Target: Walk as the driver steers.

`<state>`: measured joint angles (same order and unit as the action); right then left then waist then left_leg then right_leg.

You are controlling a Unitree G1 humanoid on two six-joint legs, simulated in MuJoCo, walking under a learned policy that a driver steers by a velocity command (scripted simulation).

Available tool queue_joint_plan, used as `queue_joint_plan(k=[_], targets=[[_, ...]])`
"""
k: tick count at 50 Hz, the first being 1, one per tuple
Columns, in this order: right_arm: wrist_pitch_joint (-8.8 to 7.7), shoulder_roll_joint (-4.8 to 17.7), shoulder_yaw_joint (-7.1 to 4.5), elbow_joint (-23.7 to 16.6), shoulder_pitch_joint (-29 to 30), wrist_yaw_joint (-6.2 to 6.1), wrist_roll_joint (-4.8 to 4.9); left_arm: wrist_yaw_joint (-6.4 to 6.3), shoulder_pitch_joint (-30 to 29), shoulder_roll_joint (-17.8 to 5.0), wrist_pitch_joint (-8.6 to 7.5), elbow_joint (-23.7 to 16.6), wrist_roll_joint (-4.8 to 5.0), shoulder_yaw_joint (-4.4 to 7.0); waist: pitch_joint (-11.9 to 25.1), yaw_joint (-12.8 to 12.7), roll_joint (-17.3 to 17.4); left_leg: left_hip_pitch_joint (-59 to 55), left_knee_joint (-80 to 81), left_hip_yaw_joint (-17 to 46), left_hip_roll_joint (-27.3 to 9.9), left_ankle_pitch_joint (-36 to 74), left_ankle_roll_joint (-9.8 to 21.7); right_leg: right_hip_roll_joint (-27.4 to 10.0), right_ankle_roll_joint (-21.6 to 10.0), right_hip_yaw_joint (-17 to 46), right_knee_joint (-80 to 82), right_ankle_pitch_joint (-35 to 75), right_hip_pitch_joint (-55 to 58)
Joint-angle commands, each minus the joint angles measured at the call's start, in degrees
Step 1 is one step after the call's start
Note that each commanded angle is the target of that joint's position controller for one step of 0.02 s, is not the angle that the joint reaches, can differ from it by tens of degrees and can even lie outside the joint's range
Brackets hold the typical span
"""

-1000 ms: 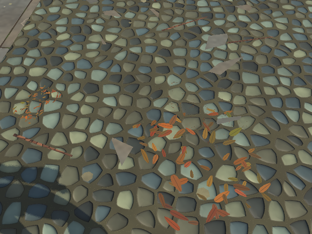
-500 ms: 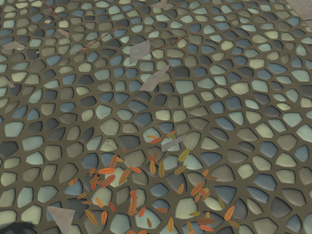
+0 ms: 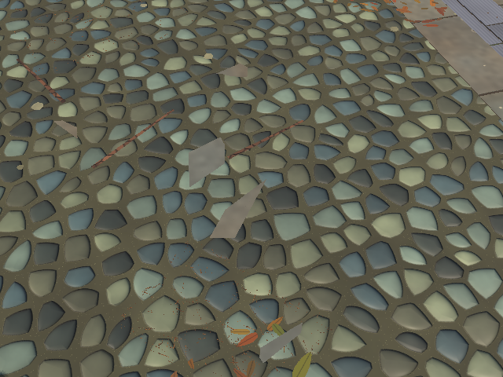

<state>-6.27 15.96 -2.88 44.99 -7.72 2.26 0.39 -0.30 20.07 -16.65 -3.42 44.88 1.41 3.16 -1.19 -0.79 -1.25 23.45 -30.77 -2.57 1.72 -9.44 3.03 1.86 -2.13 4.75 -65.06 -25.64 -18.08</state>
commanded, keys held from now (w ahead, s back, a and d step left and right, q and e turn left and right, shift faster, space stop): w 0.24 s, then w+q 0.48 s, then q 0.28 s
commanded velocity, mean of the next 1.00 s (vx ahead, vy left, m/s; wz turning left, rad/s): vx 0.44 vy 0.00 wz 0.30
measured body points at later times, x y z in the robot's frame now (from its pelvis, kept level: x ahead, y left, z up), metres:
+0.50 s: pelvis +0.28 -0.04 +0.00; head +0.32 -0.05 +0.45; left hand +0.47 +0.22 -0.07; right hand +0.31 -0.32 -0.14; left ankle +0.12 +0.09 -0.65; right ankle +0.37 -0.14 -0.73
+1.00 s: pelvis +0.50 +0.04 -0.01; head +0.55 +0.07 +0.44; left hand +0.50 +0.35 -0.13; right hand +0.77 -0.15 -0.10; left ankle +0.58 +0.15 -0.73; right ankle +0.43 -0.14 -0.63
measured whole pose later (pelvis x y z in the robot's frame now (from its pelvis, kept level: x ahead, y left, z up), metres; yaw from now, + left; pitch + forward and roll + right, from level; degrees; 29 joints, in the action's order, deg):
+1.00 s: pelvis +0.50 +0.04 -0.01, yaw +22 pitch +2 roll -1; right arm -1.1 17.5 -4.4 38.2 -6.5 2.1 0.1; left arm -1.0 10.2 -17.3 -3.0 44.4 0.5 3.9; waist -4.9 -0.8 -0.1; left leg 29.1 -34.3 -0.7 2.9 -7.6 4.8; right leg -1.9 3.5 -0.5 -69.7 -31.9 -20.5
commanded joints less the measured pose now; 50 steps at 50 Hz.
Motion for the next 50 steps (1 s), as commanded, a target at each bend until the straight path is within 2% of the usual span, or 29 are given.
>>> queue_joint_plan(k=[1,2,5,7,11,15,18,19,20,21,22,23,24,26,27,29,31,36,38,40,42,43,44,45,46,47,48,49,50], targets=[[0.24,5.59,-1.14,-1.19,-5.43,-0.43,-0.85,-0.02,-5.39,-6.98,-1.68,-7.04,-0.83,1.71,2.45,2.70,4.85,-18.98,17.99,24.26,-16.64,-6.11,10.23,-7.78,-0.13,0.95,-2.97,6.79,-22.68],[0.13,5.37,-0.99,-1.19,-4.58,-0.44,-1.10,0.05,-3.87,-5.99,-1.26,-6.63,-0.83,1.61,2.10,1.41,5.95,-15.86,19.41,21.82,-15.30,-2.74,10.17,-8.58,0.18,0.71,-1.24,8.29,-19.78],[-0.44,7.17,-1.44,-0.09,-5.44,-0.78,-0.43,-0.19,-3.65,-3.82,-0.47,-6.76,-1.09,1.04,1.44,0.39,5.92,-13.04,22.20,15.63,-14.38,6.94,11.48,-9.55,1.88,-0.88,4.54,11.56,-19.58],[-0.28,8.30,-1.77,0.60,-6.56,-1.25,-0.21,-0.28,-7.01,-3.24,-0.63,-7.80,-1.37,0.70,0.77,1.16,4.68,-13.83,23.02,12.34,-13.71,11.51,11.23,-9.90,2.89,-1.49,11.12,17.45,-21.22],[0.53,9.18,-1.80,1.85,-9.83,-1.74,0.53,0.54,-14.64,-1.34,-1.45,-9.41,-0.99,-0.10,-0.45,4.19,4.36,-15.11,23.00,6.65,-11.02,13.04,8.62,-7.78,2.95,-3.98,26.47,29.61,-18.01],[1.91,9.66,-1.88,3.89,-14.87,-1.92,1.08,1.81,-21.51,-1.68,-2.25,-11.90,-0.46,-0.07,-2.39,6.43,4.36,-20.54,19.90,9.51,-13.53,12.44,8.45,-5.70,2.40,-3.91,33.70,29.43,-18.05],[2.94,10.94,-2.47,4.14,-14.62,-2.50,1.20,2.46,-20.09,-3.80,-3.01,-12.12,-0.53,0.70,-1.38,3.96,5.89,-24.19,15.09,12.63,-15.62,15.80,7.07,-4.41,0.87,-3.11,37.22,23.74,-14.00],[3.14,11.43,-2.63,3.95,-13.51,-2.61,1.20,2.33,-16.67,-4.95,-3.21,-11.32,-0.63,1.29,0.43,1.57,6.48,-23.80,11.36,12.48,-15.04,21.39,6.29,-3.32,-0.05,-4.04,38.48,22.28,-8.38],[3.20,10.47,-2.24,3.69,-12.78,-2.60,1.00,1.91,-9.31,-7.17,-3.32,-9.25,-0.87,2.51,5.27,-2.34,5.69,-21.31,3.15,10.55,-12.19,26.54,4.78,-2.72,-1.71,-4.98,39.70,23.25,3.07],[2.93,7.30,-1.03,2.16,-11.95,-2.50,0.00,1.27,0.53,-10.61,-3.26,-7.68,-1.96,3.68,13.95,-6.69,2.87,-11.69,-11.51,8.39,-8.81,18.29,2.59,-10.09,-5.07,1.32,35.87,25.40,20.33],[1.81,0.79,0.91,0.73,-19.30,-2.29,0.10,0.91,5.43,-15.87,-2.58,-6.75,-2.82,4.93,23.25,-4.52,-11.91,10.77,-33.31,3.82,-0.21,-10.52,-1.70,-25.51,-13.46,25.26,38.09,18.41,42.19],[1.03,5.04,0.08,1.55,-18.21,-2.02,1.40,0.90,6.49,-10.93,-2.17,-6.62,-2.27,3.79,25.95,-6.08,-13.09,17.37,-41.78,10.04,-0.70,-23.66,-1.91,-27.06,-14.92,35.74,44.60,10.14,41.66],[0.99,9.06,-1.27,0.32,-13.44,-1.99,2.54,0.68,2.83,-7.99,-2.03,-6.66,-1.80,2.71,15.82,-6.03,-8.89,21.68,-44.81,9.92,-3.56,-20.08,-1.81,-25.03,-12.23,26.78,45.91,8.25,34.56],[1.67,7.94,-1.48,-0.88,-8.51,-2.19,1.51,0.76,-3.83,-4.63,-2.10,-6.33,-1.70,1.59,6.11,-2.93,-4.25,19.38,-40.71,8.01,-7.60,-12.18,-2.04,-20.41,-9.80,14.39,49.85,13.17,19.39],[2.53,7.18,-1.81,-0.69,-9.31,-2.24,1.30,0.88,-6.26,-3.42,-2.54,-6.18,-1.96,1.27,3.81,-0.87,-5.34,16.13,-38.33,8.51,-9.11,-9.76,-2.23,-18.65,-9.00,9.80,52.31,15.49,14.00],[4.12,4.51,-1.52,-0.72,-10.65,-2.19,1.50,0.96,-8.70,-3.61,-3.28,-5.44,-2.03,1.66,1.82,1.23,-5.21,12.82,-36.55,7.96,-9.80,-7.53,-2.95,-18.07,-9.26,4.32,55.87,19.54,8.42],[5.00,3.76,-1.56,-1.88,-9.16,-2.33,1.14,0.75,-9.09,-4.77,-3.79,-4.46,-2.21,2.22,0.36,1.93,-3.56,14.43,-33.60,8.38,-10.14,-4.01,-3.64,-18.27,-9.64,-0.17,57.57,23.57,7.43],[4.47,2.29,-1.01,-4.42,-1.77,-0.74,0.80,-0.26,-7.53,-7.24,-3.20,-2.48,-2.06,3.19,-1.40,-0.17,-1.72,14.10,-17.12,5.60,-9.36,10.26,-3.42,-16.31,-7.86,-10.67,58.14,26.91,10.21],[4.29,1.93,-0.82,-6.13,2.43,0.01,0.29,-0.69,-6.99,-8.09,-2.45,-1.93,-1.74,3.47,-3.04,-1.48,-0.89,12.46,-11.05,2.86,-8.11,12.09,-2.91,-16.28,-7.02,-13.79,56.13,33.37,11.27],[4.38,2.65,-1.19,-7.74,4.02,0.68,0.07,-1.05,-6.25,-9.26,-1.46,-1.31,-0.97,3.90,-2.48,-1.67,-1.91,11.13,-7.83,1.20,-6.90,10.42,-2.13,-17.18,-5.96,-15.07,52.43,41.20,14.50],[4.71,4.38,-2.09,-8.65,2.73,1.15,-0.06,-1.36,-6.96,-10.56,-0.55,-1.32,0.19,4.38,-0.47,-0.18,-3.57,8.13,-6.08,-0.46,-4.76,5.63,-0.53,-17.94,-4.56,-15.66,46.73,49.82,17.64],[4.88,5.67,-2.82,-8.33,-0.16,1.20,-0.15,-1.51,-7.78,-11.19,-0.13,-1.58,0.86,4.64,1.43,1.59,-4.20,4.37,-5.14,-1.86,-2.82,3.22,0.58,-17.70,-3.67,-15.96,41.60,55.60,18.38],[4.91,7.72,-4.08,-6.96,-6.29,1.05,-0.11,-1.55,-8.82,-11.04,0.33,-1.85,1.36,4.62,4.48,5.09,-3.12,-3.28,-1.34,-2.97,-0.36,5.21,2.17,-16.08,-2.11,-17.01,32.70,57.30,17.51],[5.02,11.22,-5.74,-5.40,-12.58,0.00,-0.24,-1.35,-7.23,-9.35,0.28,-1.66,0.99,4.02,8.14,7.98,0.44,-14.31,2.87,-1.54,0.98,14.66,4.20,-12.80,1.07,-18.13,20.17,49.59,12.44],[5.43,17.29,-6.72,-5.48,-13.91,-1.55,-0.29,-1.03,-4.55,-3.15,-0.02,-3.48,-2.81,2.04,11.94,4.65,14.85,-28.37,-0.20,15.69,-11.76,42.50,8.31,-7.34,4.87,-17.74,0.94,5.15,-3.96],[4.85,19.68,-6.34,-9.37,-9.98,-1.16,-1.50,-0.49,1.88,-2.67,-0.63,-4.51,-2.76,1.00,24.22,0.66,18.16,-40.89,2.83,42.70,-24.89,43.35,23.26,1.71,7.61,-6.30,-17.55,-18.40,-18.25],[4.74,15.46,-5.52,-10.59,-9.92,-0.39,-0.90,-0.20,-3.20,-7.86,-0.87,-4.08,-0.99,2.05,26.46,5.35,6.73,-38.81,6.68,38.72,-22.36,35.16,20.99,-1.29,6.35,1.27,-18.62,-13.45,-20.13],[4.39,12.83,-4.81,-10.41,-7.39,-0.34,-0.17,-0.45,-7.80,-7.83,-0.77,-5.71,-0.09,1.96,19.37,4.61,5.42,-32.95,7.65,31.80,-19.35,27.59,18.07,-2.92,5.10,0.39,-15.46,-8.12,-22.57],[4.45,10.89,-4.31,-10.18,-4.55,-0.65,0.58,-1.37,-8.85,-7.11,-0.30,-5.03,-1.02,1.90,13.23,2.75,1.37,-25.00,8.70,27.57,-16.37,22.59,15.04,-5.16,5.08,0.11,-10.81,-3.96,-22.38]])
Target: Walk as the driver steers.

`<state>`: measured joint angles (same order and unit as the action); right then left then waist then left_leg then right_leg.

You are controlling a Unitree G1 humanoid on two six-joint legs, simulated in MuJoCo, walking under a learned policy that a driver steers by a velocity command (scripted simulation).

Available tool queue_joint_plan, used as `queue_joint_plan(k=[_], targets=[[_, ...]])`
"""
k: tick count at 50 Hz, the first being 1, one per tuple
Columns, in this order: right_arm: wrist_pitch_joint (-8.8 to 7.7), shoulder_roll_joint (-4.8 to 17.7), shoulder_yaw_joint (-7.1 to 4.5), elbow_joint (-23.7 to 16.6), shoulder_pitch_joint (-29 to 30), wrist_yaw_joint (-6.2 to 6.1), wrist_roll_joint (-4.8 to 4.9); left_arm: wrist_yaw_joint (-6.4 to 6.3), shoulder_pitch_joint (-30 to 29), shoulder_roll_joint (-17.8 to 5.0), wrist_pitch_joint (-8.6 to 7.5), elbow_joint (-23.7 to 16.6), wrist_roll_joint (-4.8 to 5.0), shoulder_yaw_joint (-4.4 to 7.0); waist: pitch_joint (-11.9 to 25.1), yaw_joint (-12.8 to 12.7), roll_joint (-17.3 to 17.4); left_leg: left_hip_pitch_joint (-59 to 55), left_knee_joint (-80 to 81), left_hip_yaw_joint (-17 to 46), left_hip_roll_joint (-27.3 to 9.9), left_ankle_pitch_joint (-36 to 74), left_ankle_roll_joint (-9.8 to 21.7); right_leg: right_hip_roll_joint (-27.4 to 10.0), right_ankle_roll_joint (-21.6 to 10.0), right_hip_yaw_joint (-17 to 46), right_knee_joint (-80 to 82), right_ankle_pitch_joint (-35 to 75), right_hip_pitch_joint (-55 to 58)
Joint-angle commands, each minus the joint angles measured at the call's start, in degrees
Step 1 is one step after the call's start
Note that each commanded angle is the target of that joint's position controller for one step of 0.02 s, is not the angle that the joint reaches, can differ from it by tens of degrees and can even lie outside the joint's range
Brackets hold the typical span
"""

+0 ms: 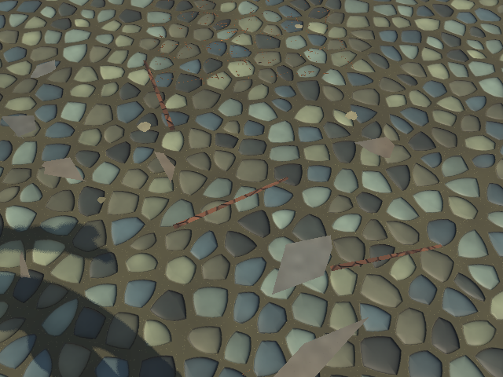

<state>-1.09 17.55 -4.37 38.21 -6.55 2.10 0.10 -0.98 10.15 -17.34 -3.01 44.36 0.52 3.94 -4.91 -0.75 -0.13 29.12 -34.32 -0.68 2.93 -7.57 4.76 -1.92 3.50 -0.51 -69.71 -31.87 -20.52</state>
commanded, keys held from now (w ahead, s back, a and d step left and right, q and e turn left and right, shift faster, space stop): q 0.08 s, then no key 0.92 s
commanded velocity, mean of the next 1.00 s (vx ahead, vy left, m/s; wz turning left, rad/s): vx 0.04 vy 0.00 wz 0.18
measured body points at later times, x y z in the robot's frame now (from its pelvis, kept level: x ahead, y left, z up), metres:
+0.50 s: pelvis +0.09 -0.04 +0.01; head +0.10 -0.05 +0.46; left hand +0.18 +0.24 -0.09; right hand +0.28 -0.26 -0.09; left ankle +0.11 +0.07 -0.72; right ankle +0.12 -0.17 -0.72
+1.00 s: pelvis +0.12 -0.05 +0.01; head +0.12 -0.05 +0.46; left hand +0.20 +0.21 -0.10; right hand +0.28 -0.29 -0.10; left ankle +0.11 +0.07 -0.72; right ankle +0.12 -0.17 -0.72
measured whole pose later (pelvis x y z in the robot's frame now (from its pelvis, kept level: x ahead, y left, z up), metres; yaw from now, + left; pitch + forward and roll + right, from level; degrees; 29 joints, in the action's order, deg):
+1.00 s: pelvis +0.12 -0.05 +0.01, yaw +9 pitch -1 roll +0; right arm 1.4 12.8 -2.7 45.1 -10.8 -1.7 -0.5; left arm -0.3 10.3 -13.3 -1.4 46.9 -0.6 1.3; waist -1.8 -0.2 0.2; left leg 14.1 -31.1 6.5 2.5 -15.6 -0.5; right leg 0.7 -0.6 0.2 -30.9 -18.1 -11.6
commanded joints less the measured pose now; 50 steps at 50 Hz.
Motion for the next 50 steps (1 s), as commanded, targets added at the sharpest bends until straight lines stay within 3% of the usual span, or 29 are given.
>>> queue_joint_plan(k=[1,3,4,7,10,12,15,17,18,19,20,21,22,23,26,33,50], targets=[[-0.42,7.72,-2.32,-3.77,-3.57,-0.99,0.90,-1.36,0.67,-7.36,0.04,-4.55,-0.98,1.49,14.18,1.37,1.73,-23.79,13.49,23.44,-16.21,19.11,12.24,-2.50,-0.60,5.77,-2.43,4.65,-17.35],[0.02,7.84,-2.32,-4.78,-1.76,-1.55,-0.55,-1.44,1.85,-7.12,1.34,-4.65,-1.16,1.69,13.00,-0.78,4.07,-15.72,15.37,21.48,-14.11,19.38,11.46,-1.73,-0.71,5.33,1.36,7.06,-11.55],[0.06,8.35,-2.51,-4.90,-1.67,-1.85,-0.73,-1.50,2.36,-6.18,1.55,-4.50,-1.30,1.45,13.36,-1.13,4.17,-14.25,15.30,20.19,-13.46,21.53,11.45,-1.19,-0.41,4.96,3.84,7.70,-10.38],[0.48,8.62,-2.54,-4.63,-2.12,-2.91,-0.35,-1.76,2.12,-4.56,2.06,-3.98,-1.38,0.78,15.18,-0.71,4.11,-14.15,14.46,17.93,-12.97,22.00,10.89,-0.85,0.89,4.61,10.64,11.20,-9.67],[1.41,7.68,-2.01,-4.61,-1.36,-3.50,-0.34,-1.59,-0.05,-4.12,2.75,-4.38,-0.93,0.46,14.42,0.35,5.85,-12.04,15.51,17.54,-11.45,8.23,9.26,-1.07,1.36,4.58,16.64,15.55,-7.29],[1.79,7.11,-1.64,-4.40,-1.15,-3.42,-0.72,-1.39,-1.54,-4.06,2.84,-4.85,-0.75,0.35,12.52,1.20,7.05,-10.55,16.18,18.31,-11.06,0.40,8.76,-1.01,1.17,4.33,20.87,15.97,-5.38],[2.10,6.12,-0.94,-3.60,-1.93,-2.88,-0.99,-0.86,-2.33,-4.08,2.18,-5.28,-0.67,0.29,10.89,2.17,8.01,-11.56,14.42,20.36,-11.70,-1.89,8.42,-0.53,0.29,3.61,27.87,13.92,-2.28],[2.29,4.49,0.02,-3.16,-1.29,-2.70,-0.59,-0.17,-0.13,-2.94,1.47,-4.61,-0.80,0.10,10.58,0.17,7.47,-11.19,11.37,20.17,-10.63,-0.40,6.40,0.33,-1.31,2.11,39.57,19.25,4.33],[2.15,3.01,0.62,-2.37,-3.21,-2.66,-0.56,0.17,0.35,-3.29,1.15,-4.55,-1.50,0.03,10.32,-0.06,6.13,-10.07,9.98,19.30,-8.83,-1.20,3.78,-0.94,-2.52,3.40,45.66,25.37,8.73],[1.78,1.61,1.08,-2.17,-5.37,-2.69,-1.29,0.11,0.87,-6.90,0.93,-5.14,-2.55,0.56,10.72,1.51,0.14,-8.05,4.42,15.76,-5.07,-5.73,0.30,-8.30,-5.11,10.44,47.70,33.65,11.93],[1.32,1.11,0.85,-2.10,-9.08,-2.40,-1.02,0.02,-2.61,-9.05,1.15,-4.72,-2.91,0.97,9.67,6.56,-10.86,-7.37,2.72,8.39,0.39,-13.09,-2.39,-12.71,-10.35,15.37,47.56,36.11,9.08],[1.16,3.20,0.63,-2.04,-6.44,-2.42,-1.77,0.18,-4.15,-4.54,1.13,-5.21,-2.55,-0.01,9.56,4.71,-10.92,-11.90,3.66,7.55,-1.33,-11.55,-4.04,-12.51,-11.84,16.14,49.28,29.11,4.67],[1.32,3.98,0.23,-2.29,-3.70,-2.40,-1.63,0.39,-4.14,-3.31,0.99,-5.13,-2.28,-0.36,8.85,3.53,-9.57,-13.91,4.74,7.55,-1.42,-8.05,-4.21,-9.22,-9.56,13.42,48.94,23.04,4.09],[1.80,3.20,0.32,-2.16,-2.03,-2.51,-1.68,0.53,-3.34,-4.02,0.84,-4.75,-2.08,-0.21,8.43,2.63,-8.48,-15.49,5.12,7.57,-1.61,-5.43,-4.06,-7.02,-7.45,11.29,48.42,19.47,3.29],[2.54,2.86,0.32,-1.83,-2.30,-2.33,-1.17,0.42,-1.86,-4.35,0.34,-4.43,-1.82,-0.37,5.76,1.78,-5.57,-14.88,6.53,9.35,-2.69,-2.81,-2.31,-4.08,-5.04,7.32,46.82,16.93,2.98],[1.57,1.65,0.32,-0.19,-2.67,-2.59,-0.87,0.05,-0.12,-2.99,0.83,-4.18,-1.34,-0.78,7.64,0.19,0.49,-14.59,6.62,10.44,-3.50,2.95,-2.54,-2.24,-5.38,5.12,42.78,23.48,7.57],[1.89,1.58,0.03,4.20,-3.88,-4.17,-0.61,0.49,-0.30,-1.99,0.83,0.04,-1.08,-1.31,6.00,0.64,0.21,-18.49,6.95,10.54,-4.00,5.66,-3.53,-0.86,-5.14,4.27,44.64,23.21,7.07]])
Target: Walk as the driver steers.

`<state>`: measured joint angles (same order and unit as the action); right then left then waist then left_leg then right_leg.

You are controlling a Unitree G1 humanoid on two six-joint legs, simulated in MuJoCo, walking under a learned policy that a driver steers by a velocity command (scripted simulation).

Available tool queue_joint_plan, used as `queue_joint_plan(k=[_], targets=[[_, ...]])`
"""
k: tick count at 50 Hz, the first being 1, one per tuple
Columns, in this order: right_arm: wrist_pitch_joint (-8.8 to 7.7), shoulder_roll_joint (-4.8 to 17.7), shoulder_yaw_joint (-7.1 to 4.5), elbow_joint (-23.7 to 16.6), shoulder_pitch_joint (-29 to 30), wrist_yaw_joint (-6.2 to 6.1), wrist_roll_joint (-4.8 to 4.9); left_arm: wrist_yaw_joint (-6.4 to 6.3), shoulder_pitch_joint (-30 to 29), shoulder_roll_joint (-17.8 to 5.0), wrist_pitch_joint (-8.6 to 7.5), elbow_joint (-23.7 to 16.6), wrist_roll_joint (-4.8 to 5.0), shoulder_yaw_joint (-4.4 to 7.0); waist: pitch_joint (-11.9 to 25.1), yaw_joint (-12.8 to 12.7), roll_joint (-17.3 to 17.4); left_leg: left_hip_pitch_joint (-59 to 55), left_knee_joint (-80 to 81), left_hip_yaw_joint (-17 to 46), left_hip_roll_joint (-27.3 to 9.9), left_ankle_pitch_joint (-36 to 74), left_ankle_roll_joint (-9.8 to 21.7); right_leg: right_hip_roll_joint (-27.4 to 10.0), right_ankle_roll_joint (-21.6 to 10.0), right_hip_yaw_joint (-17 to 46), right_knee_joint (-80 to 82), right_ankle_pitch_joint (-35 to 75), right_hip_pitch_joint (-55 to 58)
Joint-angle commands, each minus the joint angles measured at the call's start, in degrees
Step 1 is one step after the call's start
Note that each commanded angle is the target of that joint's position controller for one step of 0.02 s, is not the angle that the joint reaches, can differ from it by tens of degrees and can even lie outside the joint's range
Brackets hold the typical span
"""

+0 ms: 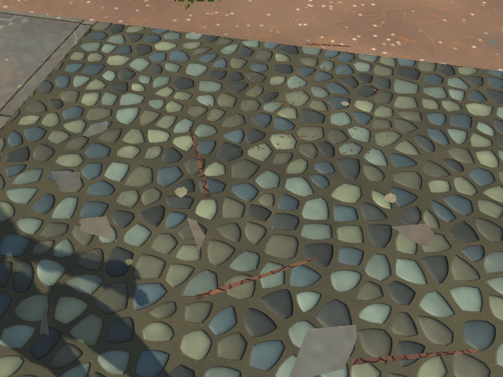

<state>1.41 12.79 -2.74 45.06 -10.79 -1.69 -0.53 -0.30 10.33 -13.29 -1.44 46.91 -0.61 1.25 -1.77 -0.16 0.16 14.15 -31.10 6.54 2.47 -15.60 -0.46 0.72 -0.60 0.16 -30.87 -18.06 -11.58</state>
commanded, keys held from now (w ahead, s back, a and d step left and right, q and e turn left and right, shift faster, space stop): no key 0.14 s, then w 0.86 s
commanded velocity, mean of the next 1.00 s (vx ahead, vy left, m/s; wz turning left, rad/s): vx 0.31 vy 0.00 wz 0.00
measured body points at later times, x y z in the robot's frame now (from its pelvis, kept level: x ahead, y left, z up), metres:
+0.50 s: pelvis +0.07 +0.04 +0.00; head +0.08 +0.06 +0.45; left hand +0.11 +0.32 -0.14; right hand +0.14 -0.24 -0.11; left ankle +0.06 +0.14 -0.73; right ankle -0.02 -0.10 -0.69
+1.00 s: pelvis +0.33 -0.01 -0.01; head +0.37 -0.01 +0.44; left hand +0.52 +0.24 -0.11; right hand +0.30 -0.27 -0.15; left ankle +0.14 +0.13 -0.64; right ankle +0.43 -0.09 -0.73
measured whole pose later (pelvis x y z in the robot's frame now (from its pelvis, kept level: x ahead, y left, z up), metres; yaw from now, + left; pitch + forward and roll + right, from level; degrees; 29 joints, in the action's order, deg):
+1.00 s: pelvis +0.33 -0.01 -0.01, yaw +0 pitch +1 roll +0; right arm -4.5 14.5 -2.1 56.3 -22.5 -0.2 1.5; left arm 2.3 3.5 -14.9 -5.5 47.0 0.7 2.5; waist -2.9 2.0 0.6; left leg 10.8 -62.8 3.6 0.0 -26.0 1.9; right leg 2.0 -3.9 -3.3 -32.2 -8.1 -25.9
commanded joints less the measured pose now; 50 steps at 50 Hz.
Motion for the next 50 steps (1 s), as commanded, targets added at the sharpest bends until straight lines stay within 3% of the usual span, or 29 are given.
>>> queue_joint_plan(k=[1,7,8,10,12,13,15,17,19,21,22,23,24,25,26,28,29,32,35,38,40,43,44,45,46,47,48,49,50], targets=[[-0.60,6.30,-1.61,-2.24,0.35,-0.45,0.03,-0.21,-0.39,-6.05,-0.76,-2.09,0.07,1.36,2.73,0.06,-0.09,-3.68,3.84,3.26,-3.52,13.66,1.60,-3.48,-1.06,3.60,6.01,9.20,-1.91],[-0.55,6.14,-1.69,0.76,0.20,-0.80,0.10,-0.35,0.24,-6.14,-0.83,0.68,0.17,1.27,1.94,0.03,-0.10,-4.51,4.66,2.84,-3.37,13.42,1.07,-3.37,-1.28,3.70,7.41,8.18,-1.98],[-0.48,5.57,-1.56,1.81,-0.69,-0.84,0.10,-0.40,1.19,-5.87,-0.75,1.62,0.13,1.18,3.00,0.03,-0.51,-5.06,4.75,1.89,-2.57,8.67,1.05,-3.04,-1.51,3.56,8.43,2.65,-1.61],[-0.63,5.92,-1.85,2.85,-1.00,-0.96,0.73,-0.80,2.23,-8.44,-0.32,2.53,0.87,2.05,0.04,-0.57,-3.82,0.22,0.76,-2.20,0.87,-8.68,1.45,-4.07,-4.26,6.83,11.45,-15.92,-2.49],[-2.28,5.43,-1.72,1.40,2.17,-0.62,1.43,-1.34,5.57,-11.33,-0.51,3.38,1.50,2.88,-4.78,-2.15,-9.12,11.04,-7.96,-6.26,1.06,-11.50,1.48,-14.20,-10.61,21.14,19.83,-30.52,-0.57],[-3.47,5.29,-1.56,0.47,4.54,-0.26,1.87,-1.59,5.97,-12.48,-0.91,3.63,1.56,3.34,-7.73,-2.74,-9.82,14.31,-11.68,-5.62,-1.71,-9.51,1.85,-19.02,-13.41,27.37,22.53,-30.32,-1.45],[-5.05,6.09,-1.85,0.38,5.60,0.60,2.20,-1.62,6.32,-12.19,-1.88,3.73,1.15,3.54,-7.82,-3.03,-8.44,19.52,-15.92,-3.87,-4.97,-12.20,2.74,-21.01,-14.57,28.70,23.02,-22.14,2.61],[-5.99,5.79,-1.74,1.14,4.79,1.48,2.33,-1.19,4.71,-11.81,-2.07,3.27,2.06,3.63,-5.65,-2.11,-7.32,16.01,-9.31,-5.11,-5.74,-11.43,3.44,-18.11,-12.27,22.24,22.11,-14.33,4.48],[-6.52,4.79,-1.80,3.89,0.55,2.03,2.04,-0.82,2.12,-12.28,-1.60,3.08,2.89,3.81,-2.83,0.82,-6.69,0.68,1.10,-9.60,-2.71,0.09,3.03,-12.82,-9.81,13.13,19.41,-7.21,-2.13],[-6.12,5.99,-2.93,8.21,-8.74,1.96,2.03,-0.57,2.62,-10.18,-1.35,3.45,2.38,3.21,0.90,4.49,-4.81,-14.51,3.71,-11.02,0.08,4.54,2.21,-9.02,-7.74,8.17,12.06,-3.88,-9.33],[-6.07,8.33,-3.74,9.36,-14.67,1.48,2.20,-0.26,1.14,-6.93,-1.72,2.83,1.80,2.17,2.35,7.25,0.84,-21.37,8.19,-1.70,-6.02,-0.69,4.48,-5.39,-4.77,3.59,-0.44,-0.89,-15.09],[-6.12,15.28,-5.02,9.52,-19.92,1.22,2.05,-0.13,0.98,-2.95,-2.79,0.30,1.13,1.05,5.17,7.67,16.18,-28.48,16.99,22.82,-20.02,-9.31,12.17,1.02,-0.66,-2.64,-20.50,-7.78,-26.75],[-6.90,13.29,-4.04,9.63,-19.47,1.90,1.01,-0.28,-0.41,-6.40,-3.72,-0.71,2.61,1.95,3.64,7.25,13.22,-24.95,21.74,35.39,-24.94,-18.66,17.81,0.74,-1.10,3.55,-32.14,-15.09,-33.03],[-7.54,10.79,-3.05,8.22,-14.25,2.08,0.99,0.01,-0.34,-8.62,-4.37,-0.87,3.92,2.49,-1.55,4.76,8.33,-22.41,22.06,30.94,-24.08,-21.90,16.91,-3.18,-2.73,5.61,-36.40,-10.41,-37.78],[-7.85,8.93,-2.34,7.12,-10.83,2.29,0.85,0.33,-0.11,-8.95,-4.75,-0.25,3.86,2.57,-3.19,3.53,6.51,-20.40,22.51,24.71,-21.32,-18.07,14.69,-5.28,-3.68,4.92,-36.55,-4.79,-38.11],[-7.66,7.24,-1.31,6.40,-8.15,2.57,0.64,0.74,-0.66,-8.80,-4.97,0.17,2.17,2.98,-3.61,1.98,4.56,-17.24,23.50,14.82,-17.51,-4.11,11.51,-7.92,-3.53,4.21,-31.79,3.28,-35.37],[-7.36,6.57,-0.97,6.70,-8.97,2.51,0.51,1.18,-0.70,-7.98,-4.75,0.32,1.90,2.89,-3.04,1.82,5.16,-16.23,23.94,11.03,-15.90,1.56,10.80,-8.16,-2.92,3.20,-29.99,5.78,-33.48],[-6.81,7.92,-0.97,7.98,-12.28,1.67,0.64,1.57,-4.13,-5.83,-3.98,-0.86,1.30,2.33,-3.26,2.52,3.95,-14.92,24.70,4.35,-14.11,14.05,11.54,-7.49,-0.11,0.47,-22.79,11.23,-33.46],[-6.51,9.26,-0.96,8.42,-13.28,0.87,0.63,1.74,-11.27,-3.97,-4.00,-3.59,1.44,1.34,-4.56,3.96,3.93,-10.57,26.05,-0.22,-12.41,16.30,10.99,-5.64,1.23,-1.40,-9.87,18.65,-28.61],[-6.54,9.76,-1.03,9.75,-16.10,0.59,1.19,2.28,-16.02,-4.15,-4.08,-5.30,1.91,0.99,-5.93,4.95,4.24,-10.37,27.09,-1.49,-13.54,15.41,10.98,-3.93,0.76,-2.13,-2.79,22.95,-24.47],[-6.34,9.79,-1.20,10.39,-16.32,0.55,1.63,2.79,-17.46,-4.99,-4.24,-6.35,2.11,1.08,-6.44,4.10,4.37,-14.16,25.86,-1.80,-15.39,17.70,10.40,-3.92,-0.78,-0.88,0.01,22.37,-24.60],[-5.52,11.24,-1.89,10.13,-14.72,0.49,1.38,3.28,-13.96,-7.69,-4.56,-6.05,1.98,2.12,-2.40,0.59,5.41,-20.28,18.58,-2.68,-17.06,34.74,8.73,-1.94,-3.55,-1.63,1.21,17.10,-18.71],[-5.01,11.84,-2.11,9.92,-14.05,0.50,1.04,3.07,-8.77,-9.33,-4.45,-4.75,1.98,3.01,1.59,-2.28,6.60,-20.90,11.92,-3.56,-16.38,45.85,8.01,0.01,-4.81,-3.11,0.65,15.11,-11.64],[-4.42,11.11,-1.81,9.60,-13.64,0.48,0.67,2.62,0.91,-11.49,-4.17,-1.81,2.11,4.34,7.43,-6.94,6.27,-17.79,0.32,-5.53,-13.79,50.83,6.49,1.29,-6.48,-4.21,0.97,15.08,0.85],[-4.28,9.21,-0.88,8.32,-14.65,0.45,-0.18,1.97,11.32,-14.99,-3.87,0.37,1.45,5.32,15.57,-10.00,1.09,-4.27,-17.38,-6.68,-11.02,35.29,4.95,-8.57,-9.94,7.17,-1.33,13.31,19.77],[-5.54,-0.01,1.54,8.33,-23.19,1.31,0.31,2.42,15.20,-18.26,-3.71,2.20,0.93,5.91,24.82,-4.82,-16.23,17.28,-38.58,-5.10,1.02,-8.96,1.33,-22.26,-19.59,37.59,7.51,-4.97,37.29],[-7.14,5.67,0.41,9.00,-19.42,1.65,1.83,2.51,13.56,-12.63,-3.84,2.03,1.41,4.36,22.41,-6.84,-12.40,23.52,-46.06,2.22,-0.36,-15.95,2.49,-21.48,-17.99,44.69,14.86,-11.30,35.00],[-8.14,9.55,-0.71,6.56,-12.88,1.83,3.34,2.30,8.14,-10.60,-4.09,1.36,1.46,3.71,12.27,-5.88,-9.63,27.94,-47.53,0.69,-3.39,-11.85,3.43,-20.10,-15.37,35.44,15.74,-7.89,26.60],[-8.68,9.90,-0.68,5.56,-8.98,1.44,3.22,2.24,3.50,-9.63,-4.39,0.37,1.10,3.35,7.78,-4.15,-3.37,25.80,-44.88,-0.61,-6.54,-6.15,3.84,-18.19,-14.09,28.19,17.04,-0.70,17.30]])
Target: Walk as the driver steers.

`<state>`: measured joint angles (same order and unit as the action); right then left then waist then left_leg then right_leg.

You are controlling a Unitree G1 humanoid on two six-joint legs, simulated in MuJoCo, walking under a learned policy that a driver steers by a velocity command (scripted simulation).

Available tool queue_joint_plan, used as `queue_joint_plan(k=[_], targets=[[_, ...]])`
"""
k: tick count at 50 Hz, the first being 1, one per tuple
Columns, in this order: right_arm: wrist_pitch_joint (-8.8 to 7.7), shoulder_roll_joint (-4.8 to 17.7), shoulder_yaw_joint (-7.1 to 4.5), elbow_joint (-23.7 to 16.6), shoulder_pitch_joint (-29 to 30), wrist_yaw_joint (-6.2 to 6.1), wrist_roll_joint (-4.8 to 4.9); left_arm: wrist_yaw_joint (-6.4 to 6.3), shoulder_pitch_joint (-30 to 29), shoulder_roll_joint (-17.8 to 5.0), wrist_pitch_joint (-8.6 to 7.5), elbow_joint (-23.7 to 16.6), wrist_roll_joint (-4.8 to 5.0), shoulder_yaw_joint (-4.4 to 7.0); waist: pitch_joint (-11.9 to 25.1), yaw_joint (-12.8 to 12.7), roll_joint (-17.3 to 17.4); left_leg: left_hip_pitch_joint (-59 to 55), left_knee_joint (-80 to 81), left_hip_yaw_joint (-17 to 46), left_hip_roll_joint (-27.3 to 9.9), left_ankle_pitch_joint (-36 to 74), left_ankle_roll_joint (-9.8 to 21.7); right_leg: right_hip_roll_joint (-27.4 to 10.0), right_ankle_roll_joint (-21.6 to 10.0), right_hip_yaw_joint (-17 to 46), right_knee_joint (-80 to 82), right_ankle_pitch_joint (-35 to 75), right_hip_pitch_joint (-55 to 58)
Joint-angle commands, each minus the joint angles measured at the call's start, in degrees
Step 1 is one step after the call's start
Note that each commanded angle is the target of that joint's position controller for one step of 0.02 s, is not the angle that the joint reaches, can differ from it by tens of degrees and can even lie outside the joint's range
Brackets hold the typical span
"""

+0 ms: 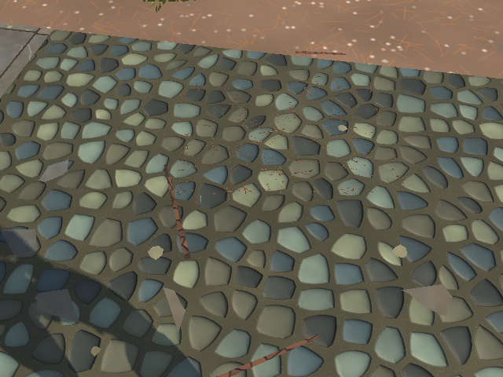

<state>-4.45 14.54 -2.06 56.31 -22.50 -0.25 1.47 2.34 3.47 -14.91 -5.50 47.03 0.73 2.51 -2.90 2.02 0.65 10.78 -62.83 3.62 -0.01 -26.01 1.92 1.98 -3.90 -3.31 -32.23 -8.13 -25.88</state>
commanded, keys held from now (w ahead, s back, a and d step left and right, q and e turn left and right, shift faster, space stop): w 0.28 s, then w+e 0.72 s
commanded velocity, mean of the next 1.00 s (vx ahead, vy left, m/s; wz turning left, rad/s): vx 0.50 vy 0.00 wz -0.30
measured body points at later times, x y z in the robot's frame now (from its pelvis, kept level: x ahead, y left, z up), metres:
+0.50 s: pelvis +0.29 +0.05 +0.00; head +0.33 +0.06 +0.45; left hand +0.27 +0.32 -0.14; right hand +0.49 -0.20 -0.08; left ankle +0.40 +0.15 -0.72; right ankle +0.11 -0.08 -0.68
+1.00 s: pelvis +0.55 -0.03 -0.01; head +0.58 -0.05 +0.44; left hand +0.82 +0.14 -0.09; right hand +0.47 -0.31 -0.15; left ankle +0.41 +0.15 -0.70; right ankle +0.63 -0.14 -0.73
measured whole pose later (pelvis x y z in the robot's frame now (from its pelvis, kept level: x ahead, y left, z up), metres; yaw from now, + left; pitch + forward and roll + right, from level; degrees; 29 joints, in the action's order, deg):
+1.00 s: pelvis +0.55 -0.03 -0.01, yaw -21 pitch +1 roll +2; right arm -2.4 16.8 -4.7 53.2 -16.9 -1.2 0.6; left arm 2.8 3.5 -15.3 -1.6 40.9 1.6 4.2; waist -3.2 2.1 -0.6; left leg -1.6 -34.8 -15.9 -6.3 -26.9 -2.8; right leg -0.5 -6.8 -4.0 -36.3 -8.9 -29.4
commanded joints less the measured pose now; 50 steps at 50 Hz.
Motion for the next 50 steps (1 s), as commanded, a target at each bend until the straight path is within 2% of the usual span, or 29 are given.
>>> queue_joint_plan(k=[1,2,3,5,7,10,12,15,17,19,20,21,22,23,24,25,26,27,28,30,34,37,41,43,45,47,48,49,50], targets=[[-2.74,7.72,-1.72,-5.99,4.44,-0.40,0.30,-0.23,7.48,-6.97,-0.68,-0.02,-0.94,1.85,5.79,-4.41,-1.79,26.61,-9.55,1.63,-6.18,7.79,1.29,-17.53,-10.10,26.13,19.72,-3.59,23.96],[-2.09,7.00,-1.92,-5.76,3.25,-0.54,-0.21,-0.13,6.10,-5.45,-1.03,0.05,-1.60,1.37,5.47,-2.22,-2.91,22.83,-7.49,2.18,-7.89,9.80,1.36,-15.62,-9.56,22.18,21.21,-0.09,19.64],[-1.32,5.54,-1.78,-5.51,2.06,-0.57,-0.33,0.05,5.83,-4.97,-1.18,0.43,-1.53,1.27,5.24,-1.17,-3.91,20.83,-5.78,2.10,-8.38,10.42,1.12,-14.88,-9.86,20.19,22.78,0.96,17.13],[-0.12,4.22,-1.60,-5.93,2.61,-0.68,-0.56,-0.04,7.01,-5.53,-1.53,1.57,-0.89,1.33,3.20,-0.35,-4.01,21.24,-1.76,1.21,-9.31,11.06,0.19,-14.37,-10.73,16.63,25.34,2.38,13.64],[0.28,4.62,-1.63,-7.83,7.38,-0.82,-1.13,-0.75,8.84,-7.32,-1.50,2.45,-0.91,1.74,0.88,-1.03,-3.12,25.46,4.23,0.68,-9.92,15.95,-1.23,-14.29,-11.13,14.55,27.15,3.26,13.19],[-0.20,4.33,-1.42,-9.73,13.61,-0.42,-1.49,-1.75,11.54,-8.49,-0.88,3.41,-0.57,1.94,-0.23,-2.81,-2.63,27.27,16.15,-0.47,-9.09,26.49,-2.22,-12.57,-9.49,10.51,27.55,5.99,14.91],[-0.68,3.51,-0.95,-10.82,18.07,0.02,-1.28,-2.09,13.65,-9.11,-0.62,4.17,-0.19,1.98,-0.69,-4.41,-2.59,24.88,23.73,-2.26,-7.36,31.96,-2.26,-11.34,-8.19,7.82,27.42,6.93,15.28],[-1.02,3.52,-0.53,-12.69,24.05,0.81,-0.75,-2.18,18.06,-9.40,-0.05,6.10,0.38,1.99,-1.71,-6.70,-2.47,23.97,29.51,-2.92,-5.75,33.52,-2.26,-12.49,-7.95,7.95,25.92,6.68,19.15],[-1.41,4.18,-0.56,-14.28,26.90,1.48,-0.58,-2.31,19.99,-9.43,0.79,7.05,0.59,2.07,-2.36,-6.88,-2.59,25.33,32.62,-2.04,-4.98,30.47,-1.71,-14.31,-7.74,9.75,23.10,7.95,23.73],[-1.97,5.84,-1.01,-14.78,26.25,2.01,-0.54,-2.64,19.74,-10.37,1.52,7.06,0.68,2.50,-1.45,-5.28,-3.60,22.90,35.24,-1.32,-4.19,26.59,-0.80,-16.00,-6.83,11.94,19.84,10.19,26.77],[-2.22,6.81,-1.36,-14.43,24.42,2.07,-0.52,-2.75,19.12,-10.97,1.81,6.87,0.68,2.75,-0.34,-3.97,-4.51,19.52,35.77,-1.77,-3.43,24.36,-0.31,-16.33,-6.34,12.74,17.73,13.10,27.26],[-2.46,8.19,-2.11,-13.32,19.85,1.93,-0.55,-2.79,17.85,-11.19,2.05,6.48,0.64,2.78,2.20,-1.08,-5.00,12.48,37.16,-3.00,-2.09,22.90,0.66,-15.12,-5.39,12.12,12.87,19.97,26.62],[-2.63,11.11,-3.58,-10.77,10.78,1.44,-0.81,-2.75,17.51,-9.65,2.11,5.99,0.18,2.18,8.40,2.98,-4.28,-1.04,36.54,-2.99,-2.46,23.29,2.53,-11.64,-3.71,10.04,2.55,23.12,22.74],[-2.52,15.49,-4.77,-9.22,0.06,0.81,-1.77,-2.72,17.44,-6.08,1.99,3.98,-1.12,0.83,18.46,6.64,1.86,-18.76,34.08,8.05,-13.39,22.93,6.10,-6.95,-1.42,6.93,-15.61,9.25,11.55],[-1.75,18.03,-5.33,-7.69,-2.05,1.08,-1.80,-2.43,25.48,0.72,0.95,3.73,0.08,-0.86,25.53,2.44,18.15,-35.66,40.55,32.54,-25.23,10.54,13.59,1.53,1.78,5.18,-33.53,-23.98,-9.76],[-1.72,11.54,-3.67,-8.76,-0.88,1.09,-1.67,-2.54,22.35,-6.35,0.38,4.38,1.50,0.73,22.06,4.43,11.68,-31.81,44.54,34.08,-23.50,3.84,11.54,-1.52,1.40,11.65,-40.17,-25.18,-14.68],[-1.87,8.86,-2.84,-9.33,3.37,0.87,-1.52,-2.64,17.34,-9.22,0.18,2.79,2.43,1.78,13.99,3.98,8.62,-24.60,45.69,24.89,-21.89,5.40,9.03,-3.99,0.87,10.87,-41.15,-19.74,-17.52],[-2.03,7.77,-2.42,-9.75,7.51,0.91,-1.65,-2.99,15.19,-8.57,0.34,2.41,2.14,1.85,9.78,2.20,4.84,-16.99,47.43,18.66,-19.89,11.18,8.08,-6.59,1.17,9.70,-39.77,-14.72,-15.54],[-2.17,6.34,-2.14,-9.69,10.15,1.01,-1.83,-3.15,14.33,-7.78,0.70,2.25,1.37,2.19,6.55,0.78,4.32,-11.22,49.50,13.64,-18.08,15.12,7.77,-8.18,1.45,9.75,-37.18,-11.30,-13.76],[-2.57,5.06,-1.98,-9.25,12.52,1.00,-2.40,-2.83,15.89,-5.29,2.16,2.21,1.48,2.33,4.53,-1.76,5.87,-5.04,52.85,6.33,-15.74,19.22,7.35,-9.98,1.81,9.58,-34.95,-7.99,-9.03],[-2.89,7.13,-2.87,-7.72,11.83,0.26,-2.41,-2.59,12.31,-3.54,3.93,-0.66,0.93,2.31,1.21,-2.53,3.15,-3.03,55.81,-2.12,-15.84,26.11,8.68,-10.89,3.09,9.47,-29.19,-1.82,-13.17],[-2.37,8.58,-3.32,-7.15,11.08,-0.40,-2.43,-1.66,8.19,-3.04,3.58,-2.46,0.64,2.04,0.08,-1.59,2.43,-4.24,56.53,-7.83,-14.68,28.05,8.00,-10.39,3.37,7.83,-19.06,6.40,-13.30],[-1.34,10.46,-3.97,-6.31,8.01,-0.91,-1.59,-0.12,-0.02,-2.29,3.29,-5.85,0.39,1.31,-2.14,1.37,1.03,-8.51,56.05,-12.56,-15.59,29.36,7.32,-9.27,2.36,3.41,-9.23,9.84,-13.06],[-0.50,11.19,-4.33,-5.68,6.39,-0.92,-0.95,0.51,-2.59,-2.66,3.38,-7.61,0.47,1.29,-2.84,1.87,1.18,-12.82,54.16,-13.73,-16.81,31.66,6.68,-8.71,1.27,2.24,-6.64,7.39,-14.05],[0.39,12.22,-4.74,-5.63,6.47,-0.97,-0.42,1.05,-2.95,-3.69,3.51,-8.93,0.53,1.70,-2.22,0.78,2.14,-16.03,50.12,-15.22,-17.62,41.02,5.59,-6.95,-0.43,0.21,-5.07,2.71,-12.12],[1.28,13.85,-5.24,-6.25,7.70,-1.20,0.03,1.12,1.76,-6.07,3.83,-8.79,0.63,3.02,1.98,-2.82,4.24,-17.08,40.38,-16.79,-17.31,59.71,4.28,-2.76,-2.81,-3.20,-5.21,-3.03,-3.54],[1.81,14.13,-5.26,-6.62,8.78,-1.27,0.25,0.91,9.08,-8.23,3.91,-7.11,0.88,4.41,5.79,-7.23,3.86,-14.96,30.15,-18.11,-15.80,64.20,3.05,0.06,-4.58,-4.53,-2.72,-2.34,6.17],[1.82,12.97,-4.72,-7.08,8.45,-1.40,-0.20,-0.02,19.08,-12.21,4.23,-4.31,1.00,6.62,10.93,-11.79,1.34,-5.76,15.40,-18.76,-13.38,56.40,0.59,1.07,-6.90,-1.58,0.04,0.01,22.54],[0.90,5.34,-2.46,-9.72,4.24,-0.92,-2.90,-1.17,21.43,-19.26,4.52,-3.47,1.37,8.14,14.52,-7.48,-13.97,18.27,-5.77,-17.75,-5.50,10.70,-3.10,-13.31,-14.49,24.28,2.14,-2.16,41.36]])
